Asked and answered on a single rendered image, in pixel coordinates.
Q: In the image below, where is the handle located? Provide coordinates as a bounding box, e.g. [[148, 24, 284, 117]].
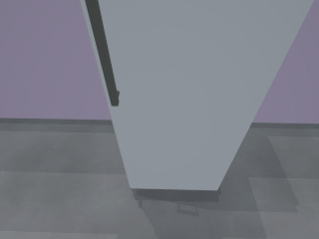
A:
[[85, 0, 120, 107]]

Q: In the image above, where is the fridge door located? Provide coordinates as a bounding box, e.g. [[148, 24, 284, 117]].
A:
[[80, 0, 314, 191]]

